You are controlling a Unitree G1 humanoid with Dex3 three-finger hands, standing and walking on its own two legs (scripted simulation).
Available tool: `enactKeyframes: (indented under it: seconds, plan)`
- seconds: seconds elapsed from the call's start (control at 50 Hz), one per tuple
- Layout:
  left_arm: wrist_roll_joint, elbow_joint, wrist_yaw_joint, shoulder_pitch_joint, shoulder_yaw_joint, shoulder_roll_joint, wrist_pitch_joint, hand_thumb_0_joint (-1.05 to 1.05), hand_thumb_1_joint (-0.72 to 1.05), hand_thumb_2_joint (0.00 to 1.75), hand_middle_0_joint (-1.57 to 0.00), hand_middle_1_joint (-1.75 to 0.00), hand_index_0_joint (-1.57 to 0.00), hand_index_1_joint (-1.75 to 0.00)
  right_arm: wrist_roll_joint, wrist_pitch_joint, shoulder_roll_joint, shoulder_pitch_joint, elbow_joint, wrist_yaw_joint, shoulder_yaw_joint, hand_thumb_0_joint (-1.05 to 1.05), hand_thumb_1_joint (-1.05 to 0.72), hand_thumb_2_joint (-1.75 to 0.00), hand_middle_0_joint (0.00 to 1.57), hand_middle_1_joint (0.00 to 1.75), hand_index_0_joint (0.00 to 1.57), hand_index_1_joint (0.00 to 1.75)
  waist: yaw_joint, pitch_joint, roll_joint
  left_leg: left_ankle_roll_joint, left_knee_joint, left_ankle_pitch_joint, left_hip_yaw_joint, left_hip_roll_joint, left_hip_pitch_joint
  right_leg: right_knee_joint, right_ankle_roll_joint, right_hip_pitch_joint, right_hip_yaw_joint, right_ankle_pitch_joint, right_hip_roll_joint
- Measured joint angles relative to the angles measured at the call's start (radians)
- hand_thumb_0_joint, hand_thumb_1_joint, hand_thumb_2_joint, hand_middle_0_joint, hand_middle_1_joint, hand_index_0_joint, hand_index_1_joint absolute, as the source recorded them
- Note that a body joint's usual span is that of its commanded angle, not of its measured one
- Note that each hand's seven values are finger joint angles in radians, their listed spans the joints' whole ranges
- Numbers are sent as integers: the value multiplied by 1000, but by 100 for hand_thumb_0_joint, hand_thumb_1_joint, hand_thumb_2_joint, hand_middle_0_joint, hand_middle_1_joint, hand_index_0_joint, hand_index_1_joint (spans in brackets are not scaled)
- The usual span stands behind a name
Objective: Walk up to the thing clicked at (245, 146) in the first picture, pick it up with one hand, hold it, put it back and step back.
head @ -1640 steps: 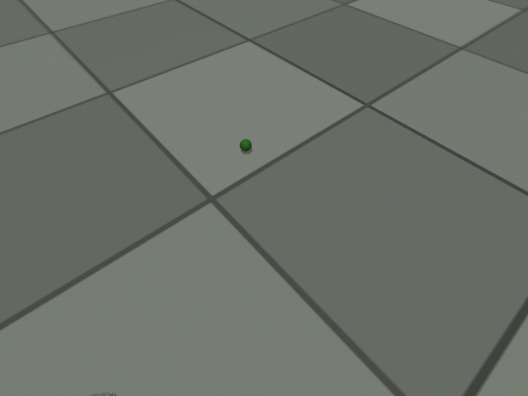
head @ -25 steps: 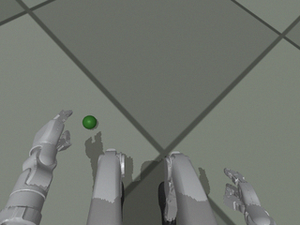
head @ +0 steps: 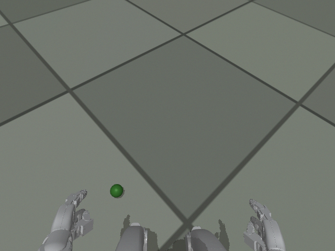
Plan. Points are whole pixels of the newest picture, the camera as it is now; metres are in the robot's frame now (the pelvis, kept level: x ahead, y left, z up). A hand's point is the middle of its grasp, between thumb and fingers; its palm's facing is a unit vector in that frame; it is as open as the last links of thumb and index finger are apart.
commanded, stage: home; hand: left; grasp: from above
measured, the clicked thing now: (116, 190) +0.46 +0.24 -0.64
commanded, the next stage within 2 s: none
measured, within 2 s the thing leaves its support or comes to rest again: neither
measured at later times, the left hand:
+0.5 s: hand (85, 229) +0.18 +0.18 -0.01, palm faces +0.07 -0.98 -0.17, open 7.4 cm
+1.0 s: hand (85, 230) +0.18 +0.18 -0.01, palm faces +0.06 -0.98 -0.18, open 7.4 cm
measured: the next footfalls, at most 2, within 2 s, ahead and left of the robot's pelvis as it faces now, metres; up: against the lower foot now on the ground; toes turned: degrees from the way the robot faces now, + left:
none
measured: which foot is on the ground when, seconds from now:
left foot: down 0.00-1.00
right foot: down 0.00-1.00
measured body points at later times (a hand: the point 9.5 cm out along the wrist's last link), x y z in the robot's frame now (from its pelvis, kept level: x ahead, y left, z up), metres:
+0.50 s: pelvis +0.02 +0.00 +0.04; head +0.04 +0.01 +0.49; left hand +0.17 +0.23 +0.00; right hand +0.20 -0.24 -0.01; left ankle +0.04 +0.11 -0.64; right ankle +0.02 -0.12 -0.64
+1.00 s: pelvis +0.02 +0.00 +0.04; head +0.03 +0.01 +0.49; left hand +0.17 +0.23 +0.01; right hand +0.17 -0.24 -0.02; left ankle +0.04 +0.11 -0.64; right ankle +0.02 -0.12 -0.64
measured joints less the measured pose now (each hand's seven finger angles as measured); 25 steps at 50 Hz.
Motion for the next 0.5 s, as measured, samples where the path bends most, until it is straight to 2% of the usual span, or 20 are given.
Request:
enactKeyframes:
  seconds: [0.1, 0.2, 0.5]
  plan:
    - [-31, -106, -7, 107, -2, -23, 35, 1, 91, 90, -21, -30, -20, -30, -6, -19, -7, 50, -21, -30, -7, 1, -90, -90, 20, 30, 21, 30, 0, -1, 7, 2, -115, 23, 7, 1, 135, -123, 2, 136, 8, 30, 0]
    - [-31, -172, -23, 176, -10, -27, 47, 1, 91, 90, -21, -30, -20, -30, -15, -37, -11, 64, -34, -44, -16, 1, -90, -90, 20, 30, 21, 30, 7, -7, 14, 5, -179, 34, 10, -2, 219, -190, 4, 221, 11, 43, -3]
    - [-12, -147, -60, 165, -17, -26, 46, 1, 91, 90, -20, -30, -20, -29, -36, -86, -13, 21, -35, -39, -13, 1, -90, -90, 20, 30, 21, 30, 33, 23, -7, 2, -206, 42, 5, -11, 275, -209, 3, 278, 6, 43, -12]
